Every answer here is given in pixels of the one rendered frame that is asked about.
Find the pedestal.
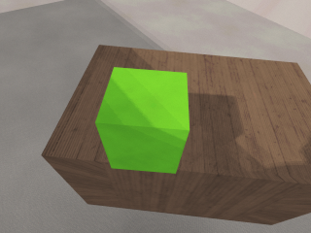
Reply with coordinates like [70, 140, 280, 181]
[41, 45, 311, 225]

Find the carton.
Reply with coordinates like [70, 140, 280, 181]
[95, 67, 190, 174]

